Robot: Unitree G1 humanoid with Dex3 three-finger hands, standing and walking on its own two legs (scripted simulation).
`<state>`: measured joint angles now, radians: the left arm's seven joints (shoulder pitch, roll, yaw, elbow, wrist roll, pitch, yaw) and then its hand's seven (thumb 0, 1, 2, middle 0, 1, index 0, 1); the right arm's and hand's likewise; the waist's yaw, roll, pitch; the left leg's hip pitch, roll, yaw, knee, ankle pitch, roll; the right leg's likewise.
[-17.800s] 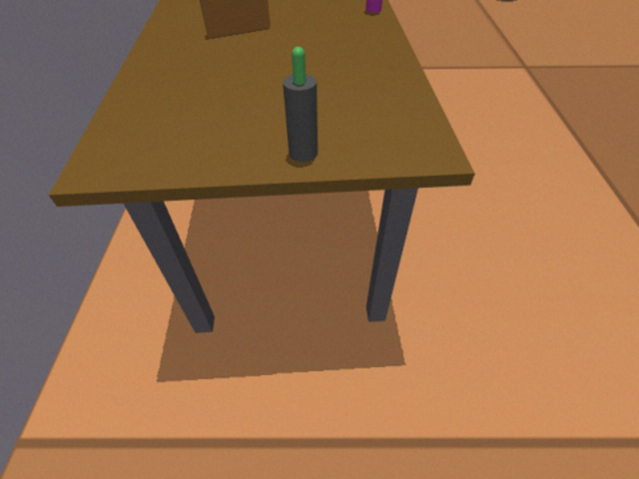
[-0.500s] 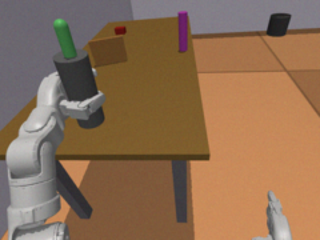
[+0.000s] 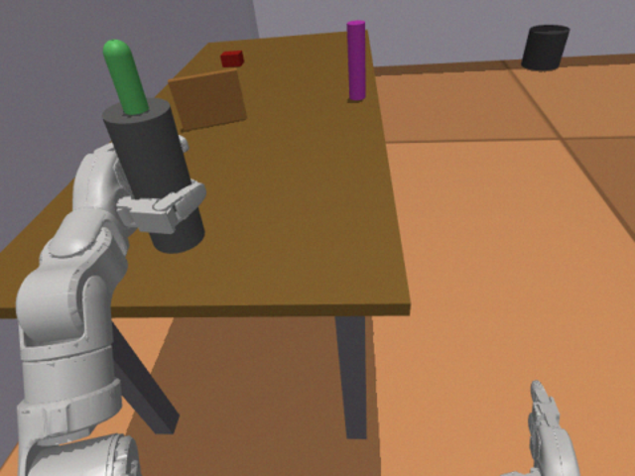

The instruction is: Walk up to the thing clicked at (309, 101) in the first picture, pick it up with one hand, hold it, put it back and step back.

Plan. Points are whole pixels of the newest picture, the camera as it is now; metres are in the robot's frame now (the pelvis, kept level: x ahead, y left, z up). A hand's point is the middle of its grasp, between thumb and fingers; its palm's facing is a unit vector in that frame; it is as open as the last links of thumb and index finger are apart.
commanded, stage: hold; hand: left
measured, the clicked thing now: (152, 156) +0.33 +0.18 +0.30
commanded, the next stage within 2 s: crouch in 0.18 s
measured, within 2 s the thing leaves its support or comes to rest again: neither
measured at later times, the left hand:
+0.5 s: hand (175, 178) +0.34 +0.17 +0.27, palm faces +0.11 -0.99 +0.01, open 8.7 cm
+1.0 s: hand (193, 216) +0.40 +0.19 +0.17, palm faces +0.16 -0.99 -0.02, open 8.7 cm
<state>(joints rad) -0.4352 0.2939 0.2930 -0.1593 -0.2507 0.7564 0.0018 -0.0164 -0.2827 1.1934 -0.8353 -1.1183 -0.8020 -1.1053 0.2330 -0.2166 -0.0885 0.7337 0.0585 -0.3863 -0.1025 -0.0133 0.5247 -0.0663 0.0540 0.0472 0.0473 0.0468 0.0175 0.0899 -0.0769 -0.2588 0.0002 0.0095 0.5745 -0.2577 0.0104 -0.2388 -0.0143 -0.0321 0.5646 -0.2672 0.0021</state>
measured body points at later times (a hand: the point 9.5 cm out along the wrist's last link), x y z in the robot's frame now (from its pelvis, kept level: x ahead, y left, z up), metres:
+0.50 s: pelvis +0.00 +0.00 +0.00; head -0.06 -0.03 +0.45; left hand +0.33 +0.22 +0.27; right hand +0.17 -0.25 -0.07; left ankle +0.04 +0.11 -0.73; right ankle +0.03 -0.12 -0.73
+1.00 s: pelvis +0.00 +0.00 +0.00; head -0.02 +0.00 +0.45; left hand +0.38 +0.24 +0.18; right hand +0.16 -0.26 -0.06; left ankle +0.04 +0.11 -0.73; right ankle +0.03 -0.12 -0.73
